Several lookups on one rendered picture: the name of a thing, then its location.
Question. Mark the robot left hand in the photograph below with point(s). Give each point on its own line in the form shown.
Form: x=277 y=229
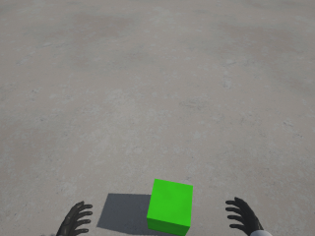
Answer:
x=71 y=222

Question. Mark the robot right hand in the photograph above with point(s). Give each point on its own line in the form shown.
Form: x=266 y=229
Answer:
x=248 y=218

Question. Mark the carton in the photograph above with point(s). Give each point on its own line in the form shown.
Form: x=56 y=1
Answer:
x=170 y=207

